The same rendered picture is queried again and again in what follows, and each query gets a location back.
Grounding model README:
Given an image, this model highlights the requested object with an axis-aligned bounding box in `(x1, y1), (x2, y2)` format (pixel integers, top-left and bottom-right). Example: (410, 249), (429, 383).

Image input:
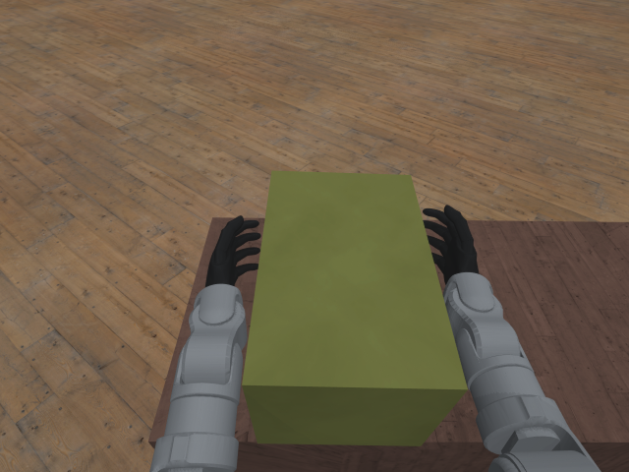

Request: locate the carton
(242, 170), (468, 446)

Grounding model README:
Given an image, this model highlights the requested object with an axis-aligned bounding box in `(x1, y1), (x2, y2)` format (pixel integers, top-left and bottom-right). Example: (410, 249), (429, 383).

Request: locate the robot left forearm
(149, 284), (248, 472)

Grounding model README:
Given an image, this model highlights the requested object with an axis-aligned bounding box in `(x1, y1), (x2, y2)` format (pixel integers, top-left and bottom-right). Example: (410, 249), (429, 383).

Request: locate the robot right forearm
(443, 272), (601, 472)

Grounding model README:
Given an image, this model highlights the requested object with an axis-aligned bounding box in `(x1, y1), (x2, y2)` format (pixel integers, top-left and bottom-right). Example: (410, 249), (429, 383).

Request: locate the robot right hand
(423, 205), (479, 285)

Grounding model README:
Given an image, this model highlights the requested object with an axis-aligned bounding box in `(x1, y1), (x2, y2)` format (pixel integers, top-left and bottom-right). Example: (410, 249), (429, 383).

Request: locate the robot left hand
(205, 215), (261, 287)

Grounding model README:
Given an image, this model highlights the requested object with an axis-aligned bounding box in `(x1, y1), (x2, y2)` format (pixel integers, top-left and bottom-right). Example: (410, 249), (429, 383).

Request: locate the right robot upper arm
(488, 450), (600, 472)

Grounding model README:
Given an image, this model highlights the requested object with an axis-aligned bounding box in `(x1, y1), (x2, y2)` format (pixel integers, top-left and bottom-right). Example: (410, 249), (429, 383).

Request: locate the pedestal
(148, 217), (629, 472)

